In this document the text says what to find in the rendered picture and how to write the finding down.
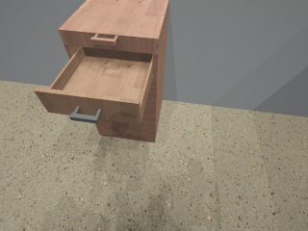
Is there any cabinet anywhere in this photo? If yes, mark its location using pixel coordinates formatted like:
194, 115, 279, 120
58, 0, 169, 143

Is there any handle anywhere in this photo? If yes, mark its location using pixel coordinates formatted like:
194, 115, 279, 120
69, 106, 102, 124
90, 37, 116, 46

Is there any drawer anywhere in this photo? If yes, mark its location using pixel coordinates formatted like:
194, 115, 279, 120
34, 46, 154, 125

